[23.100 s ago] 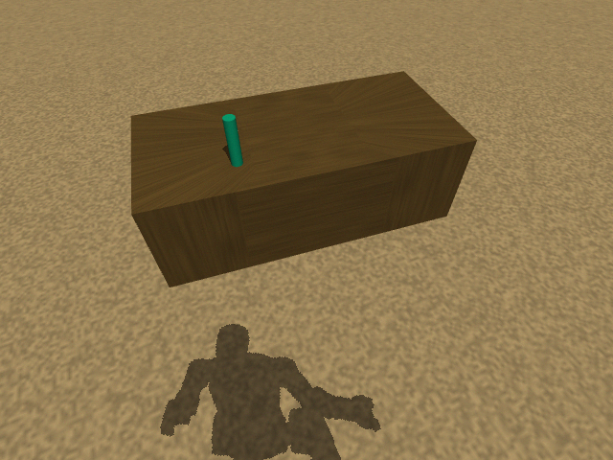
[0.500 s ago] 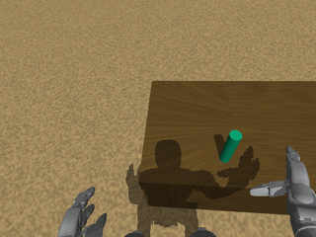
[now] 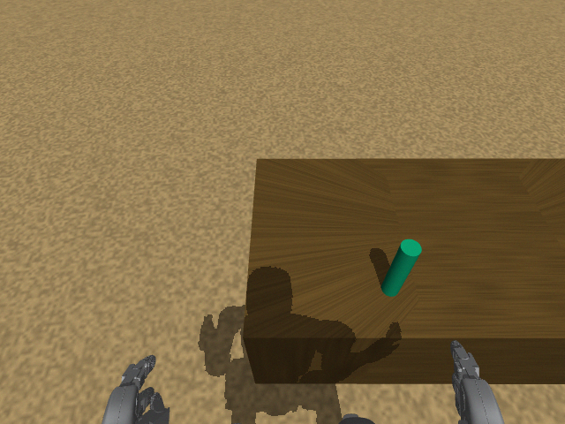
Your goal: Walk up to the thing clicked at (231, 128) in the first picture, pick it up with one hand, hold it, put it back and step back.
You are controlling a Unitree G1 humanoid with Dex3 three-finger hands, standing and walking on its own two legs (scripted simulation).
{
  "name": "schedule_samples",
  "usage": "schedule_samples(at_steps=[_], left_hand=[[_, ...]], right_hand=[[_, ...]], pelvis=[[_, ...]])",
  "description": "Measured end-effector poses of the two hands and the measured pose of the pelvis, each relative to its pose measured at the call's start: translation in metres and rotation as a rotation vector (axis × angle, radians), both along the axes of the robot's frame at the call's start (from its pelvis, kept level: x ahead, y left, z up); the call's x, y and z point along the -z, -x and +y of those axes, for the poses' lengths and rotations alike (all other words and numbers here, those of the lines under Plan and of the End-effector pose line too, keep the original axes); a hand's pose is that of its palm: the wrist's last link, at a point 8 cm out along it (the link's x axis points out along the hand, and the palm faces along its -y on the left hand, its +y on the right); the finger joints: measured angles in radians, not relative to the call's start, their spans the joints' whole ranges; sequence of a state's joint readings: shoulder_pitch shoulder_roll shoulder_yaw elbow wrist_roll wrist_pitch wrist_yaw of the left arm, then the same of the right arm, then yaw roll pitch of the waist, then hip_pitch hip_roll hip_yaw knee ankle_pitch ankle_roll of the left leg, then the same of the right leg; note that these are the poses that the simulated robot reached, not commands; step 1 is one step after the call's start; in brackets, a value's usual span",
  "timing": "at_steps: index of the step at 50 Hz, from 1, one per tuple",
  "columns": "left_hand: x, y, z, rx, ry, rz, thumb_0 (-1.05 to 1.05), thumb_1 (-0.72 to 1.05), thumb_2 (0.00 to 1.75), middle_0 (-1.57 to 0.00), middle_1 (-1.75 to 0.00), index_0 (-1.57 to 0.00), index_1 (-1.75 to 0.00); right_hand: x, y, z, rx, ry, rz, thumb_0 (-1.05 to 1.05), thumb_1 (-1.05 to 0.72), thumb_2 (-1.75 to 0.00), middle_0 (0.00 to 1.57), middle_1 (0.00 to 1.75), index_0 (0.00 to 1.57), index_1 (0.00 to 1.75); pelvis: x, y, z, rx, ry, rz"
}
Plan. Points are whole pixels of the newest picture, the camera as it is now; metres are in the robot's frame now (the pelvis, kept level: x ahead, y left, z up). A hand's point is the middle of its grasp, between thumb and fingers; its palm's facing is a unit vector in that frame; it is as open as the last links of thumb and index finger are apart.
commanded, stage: home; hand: right
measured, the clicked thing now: (399, 270) +0.46 -0.24 -0.21
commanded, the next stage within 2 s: stand in 1.90 s
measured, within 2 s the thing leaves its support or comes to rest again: neither
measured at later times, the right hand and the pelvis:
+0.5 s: hand (438, 415) +0.16 -0.19 -0.06, palm faces +0.13 +0.95 -0.28, open 17.6 cm; pelvis -0.01 -0.01 +0.00, yaw +0 degrees
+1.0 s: hand (444, 402) +0.17 -0.20 -0.06, palm faces +0.11 +0.96 -0.27, open 17.6 cm; pelvis +0.00 -0.02 +0.00, yaw +1 degrees
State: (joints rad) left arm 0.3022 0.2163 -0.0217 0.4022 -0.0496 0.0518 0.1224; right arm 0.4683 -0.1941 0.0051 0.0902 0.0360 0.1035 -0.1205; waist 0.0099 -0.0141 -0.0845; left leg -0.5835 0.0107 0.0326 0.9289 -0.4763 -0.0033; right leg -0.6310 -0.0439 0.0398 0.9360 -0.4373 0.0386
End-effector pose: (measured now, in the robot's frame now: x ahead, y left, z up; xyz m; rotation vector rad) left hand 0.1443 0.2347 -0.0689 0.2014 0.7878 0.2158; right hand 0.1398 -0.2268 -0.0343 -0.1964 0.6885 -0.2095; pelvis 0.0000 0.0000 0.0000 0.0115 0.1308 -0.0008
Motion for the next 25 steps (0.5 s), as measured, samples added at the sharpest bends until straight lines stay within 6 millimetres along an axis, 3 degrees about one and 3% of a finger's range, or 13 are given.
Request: schedule_samples(at_steps=[10, 18, 25], left_hand=[[0.002, 0.014, 0.010, -0.031, -0.016, -0.047, 0.02, 0.90, 0.91, -0.20, -0.30, -0.20, -0.30], [-0.002, 0.014, 0.006, -0.019, -0.030, -0.076, 0.02, 0.90, 0.91, -0.20, -0.31, -0.20, -0.30], [-0.004, 0.009, -0.001, -0.006, -0.042, -0.100, 0.02, 0.90, 0.91, -0.20, -0.31, -0.20, -0.30]], right_hand=[[-0.010, -0.002, 0.006, -0.015, 0.031, -0.031, -0.01, 0.58, -0.03, 0.05, 0.04, 0.05, 0.04], [-0.002, 0.011, 0.002, 0.000, 0.021, 0.018, -0.01, 0.57, -0.04, 0.05, 0.04, 0.05, 0.04], [-0.006, 0.007, -0.006, 0.001, 0.034, 0.008, -0.01, 0.57, -0.04, 0.05, 0.04, 0.05, 0.04]], pelvis=[[0.001, 0.009, 0.002, -0.003, 0.002, -0.015], [0.000, 0.014, -0.001, -0.004, -0.001, -0.022], [0.000, 0.014, -0.005, -0.003, -0.007, -0.023]])
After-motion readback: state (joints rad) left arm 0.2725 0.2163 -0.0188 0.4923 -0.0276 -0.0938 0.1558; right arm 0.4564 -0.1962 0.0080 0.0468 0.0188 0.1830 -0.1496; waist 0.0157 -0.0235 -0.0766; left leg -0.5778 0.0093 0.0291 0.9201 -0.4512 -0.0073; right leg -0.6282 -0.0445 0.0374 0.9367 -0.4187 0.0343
